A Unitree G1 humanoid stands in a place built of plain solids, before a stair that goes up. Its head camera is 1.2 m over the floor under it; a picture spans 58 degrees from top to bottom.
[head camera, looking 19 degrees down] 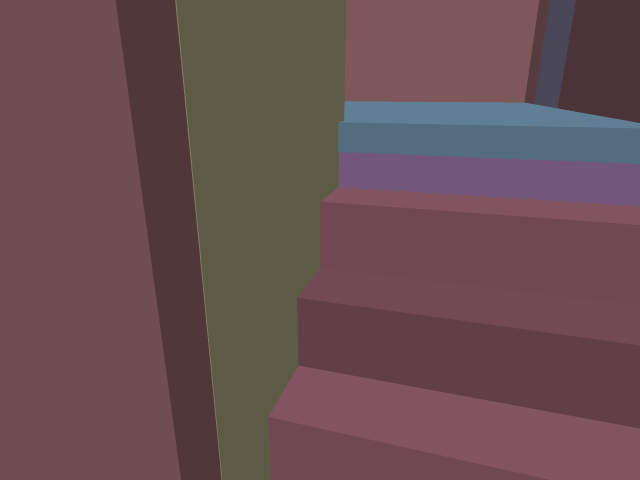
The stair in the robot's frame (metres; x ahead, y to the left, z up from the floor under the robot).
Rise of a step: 0.22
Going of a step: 0.22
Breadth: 0.95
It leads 18 degrees to the right of straight ahead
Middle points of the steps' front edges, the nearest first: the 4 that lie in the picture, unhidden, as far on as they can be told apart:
0.73 -0.33 0.44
0.94 -0.39 0.66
1.15 -0.45 0.88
1.36 -0.53 1.10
